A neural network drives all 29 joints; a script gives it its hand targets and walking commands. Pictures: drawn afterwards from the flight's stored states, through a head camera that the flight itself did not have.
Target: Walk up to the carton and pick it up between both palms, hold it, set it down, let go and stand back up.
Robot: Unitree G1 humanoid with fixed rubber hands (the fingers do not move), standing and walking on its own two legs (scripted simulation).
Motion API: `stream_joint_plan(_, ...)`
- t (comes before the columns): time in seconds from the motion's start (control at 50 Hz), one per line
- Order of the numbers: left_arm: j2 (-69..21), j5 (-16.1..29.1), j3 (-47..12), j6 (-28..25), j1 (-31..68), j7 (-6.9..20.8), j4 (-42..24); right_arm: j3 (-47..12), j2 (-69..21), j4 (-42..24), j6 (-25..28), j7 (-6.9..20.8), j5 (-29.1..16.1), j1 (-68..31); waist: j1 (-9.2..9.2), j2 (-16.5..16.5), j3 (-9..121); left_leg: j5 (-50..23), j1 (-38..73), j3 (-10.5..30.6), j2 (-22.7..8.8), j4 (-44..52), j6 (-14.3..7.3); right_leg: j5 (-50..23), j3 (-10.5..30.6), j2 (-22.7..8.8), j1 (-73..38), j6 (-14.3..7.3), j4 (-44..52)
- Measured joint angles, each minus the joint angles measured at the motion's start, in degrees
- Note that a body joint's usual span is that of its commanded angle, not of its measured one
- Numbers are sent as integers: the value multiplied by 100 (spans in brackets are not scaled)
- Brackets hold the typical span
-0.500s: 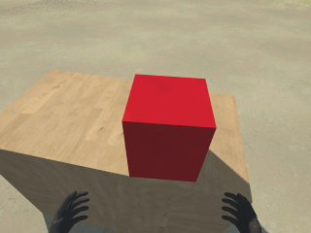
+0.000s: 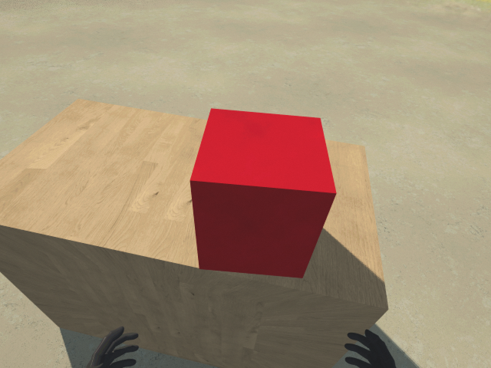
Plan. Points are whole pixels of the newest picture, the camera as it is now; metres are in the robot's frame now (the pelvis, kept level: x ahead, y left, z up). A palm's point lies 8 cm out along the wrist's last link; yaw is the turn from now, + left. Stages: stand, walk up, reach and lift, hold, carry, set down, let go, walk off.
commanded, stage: set down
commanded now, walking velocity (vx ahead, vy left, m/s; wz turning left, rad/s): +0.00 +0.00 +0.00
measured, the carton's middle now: (258, 195) +0.44 +0.00 +0.05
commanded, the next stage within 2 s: let go in 1.02 s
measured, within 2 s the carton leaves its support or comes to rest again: neither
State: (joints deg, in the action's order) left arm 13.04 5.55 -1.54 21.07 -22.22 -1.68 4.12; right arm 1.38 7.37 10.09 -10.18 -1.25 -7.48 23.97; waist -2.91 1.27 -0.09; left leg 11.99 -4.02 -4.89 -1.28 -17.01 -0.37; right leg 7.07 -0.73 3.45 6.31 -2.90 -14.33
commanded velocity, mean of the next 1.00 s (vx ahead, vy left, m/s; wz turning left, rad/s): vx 0.00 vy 0.00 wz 0.00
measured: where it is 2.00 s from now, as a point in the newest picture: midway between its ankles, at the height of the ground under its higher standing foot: outside the picture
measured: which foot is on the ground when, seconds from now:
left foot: down 0.00-1.00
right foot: down 0.00-1.00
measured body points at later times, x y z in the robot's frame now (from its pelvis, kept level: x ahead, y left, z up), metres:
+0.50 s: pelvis -0.01 +0.00 +0.00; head +0.02 +0.01 +0.45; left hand +0.15 +0.22 -0.09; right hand +0.15 -0.21 -0.09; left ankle -0.03 +0.11 -0.75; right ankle +0.01 -0.09 -0.75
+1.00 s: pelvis -0.01 +0.01 -0.01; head +0.04 +0.01 +0.44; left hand +0.15 +0.23 -0.12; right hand +0.16 -0.20 -0.13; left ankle -0.03 +0.11 -0.75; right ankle +0.01 -0.09 -0.75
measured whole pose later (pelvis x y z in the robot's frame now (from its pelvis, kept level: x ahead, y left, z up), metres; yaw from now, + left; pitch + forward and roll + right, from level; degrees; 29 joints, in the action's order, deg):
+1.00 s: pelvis -0.01 +0.01 -0.01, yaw +0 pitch +1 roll -1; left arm 9.2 -3.0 2.0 33.0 -1.5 0.6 28.5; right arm 3.5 7.5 42.6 -10.9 0.6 -1.3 1.8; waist -1.5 -0.2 -5.3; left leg 14.9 -12.0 -4.6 -1.3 -25.7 -1.0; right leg 9.5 -1.2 3.1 13.8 -2.5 -22.1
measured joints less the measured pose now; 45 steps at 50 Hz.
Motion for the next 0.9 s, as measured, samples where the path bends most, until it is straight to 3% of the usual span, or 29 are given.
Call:
stream_joint_plan(0.52,-195,-315,28,882,1027,23,1076,133,-54,1274,-337,163,419,-925,22,-7,-326,78,-314,-101,24,-283,-38,119,88,-33,414,30,-432)
stream_joint_plan(0.9,-386,-805,331,1295,1871,219,2211,226,-21,2856,-270,188,595,-1970,115,-153,-460,266,-709,13,-2,-756,-61,221,-29,-34,671,40,-677)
